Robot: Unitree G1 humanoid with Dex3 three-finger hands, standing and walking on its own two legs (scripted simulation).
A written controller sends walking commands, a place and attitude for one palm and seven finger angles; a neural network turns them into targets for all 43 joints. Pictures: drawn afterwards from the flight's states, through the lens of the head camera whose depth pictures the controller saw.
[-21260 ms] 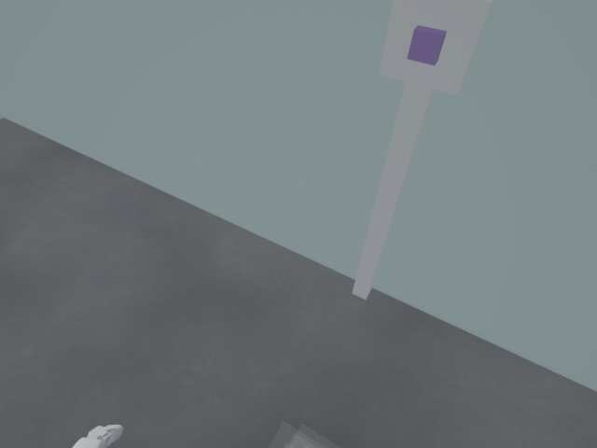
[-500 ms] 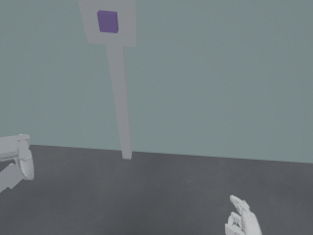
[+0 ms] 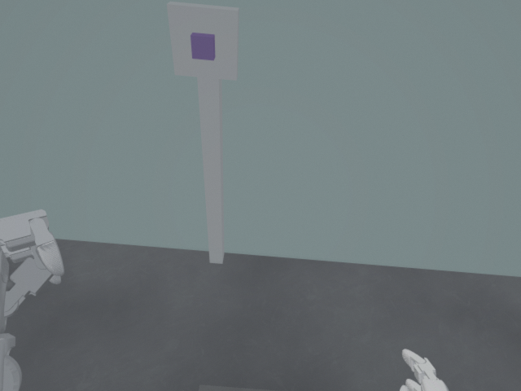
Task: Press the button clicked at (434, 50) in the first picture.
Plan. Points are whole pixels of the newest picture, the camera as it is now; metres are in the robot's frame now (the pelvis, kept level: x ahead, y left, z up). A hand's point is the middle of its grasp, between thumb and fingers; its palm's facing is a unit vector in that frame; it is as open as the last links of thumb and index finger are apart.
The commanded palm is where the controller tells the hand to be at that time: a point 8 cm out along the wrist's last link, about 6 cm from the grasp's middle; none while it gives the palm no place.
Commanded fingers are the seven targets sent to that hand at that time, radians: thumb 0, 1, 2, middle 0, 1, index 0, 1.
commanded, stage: stop stepping back and stand still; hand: left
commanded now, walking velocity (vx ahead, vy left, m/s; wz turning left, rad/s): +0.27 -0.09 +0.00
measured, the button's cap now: (203, 46) +0.83 +0.19 +0.21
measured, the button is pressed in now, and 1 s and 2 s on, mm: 0 0 0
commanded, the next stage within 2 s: let the arm hang, fingers relaxed in 0.48 s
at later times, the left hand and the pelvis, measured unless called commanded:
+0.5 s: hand (42, 338) +0.12 +0.21 +0.19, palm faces +0.41 -0.79 -0.46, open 3.1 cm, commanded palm +0.07 +0.26 +0.19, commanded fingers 0.00 0.90 0.90 -1.30 -1.50 -1.30 -1.50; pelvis -0.04 -0.03 +0.02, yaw +3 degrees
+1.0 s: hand out of the picture -0.08 +0.21 -0.16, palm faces +0.13 -0.96 -0.24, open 4.0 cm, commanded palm none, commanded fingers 0.00 0.90 0.90 -0.49 -0.62 -0.49 -0.62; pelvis -0.06 +0.01 +0.01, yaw +6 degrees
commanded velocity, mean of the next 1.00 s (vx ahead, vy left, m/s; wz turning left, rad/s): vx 0.08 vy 0.04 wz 0.00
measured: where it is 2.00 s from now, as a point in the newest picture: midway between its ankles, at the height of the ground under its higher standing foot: outside the picture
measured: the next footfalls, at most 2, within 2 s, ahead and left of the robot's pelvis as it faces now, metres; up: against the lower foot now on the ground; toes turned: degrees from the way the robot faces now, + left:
right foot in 0.22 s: +0.05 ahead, -0.10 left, +0.00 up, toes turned +2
left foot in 0.58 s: +0.01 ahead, +0.12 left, +0.00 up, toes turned +7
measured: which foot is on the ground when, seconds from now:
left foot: down 0.00-0.22, up 0.24-0.56, down 0.58-1.00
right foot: up 0.00-0.20, down 0.22-1.00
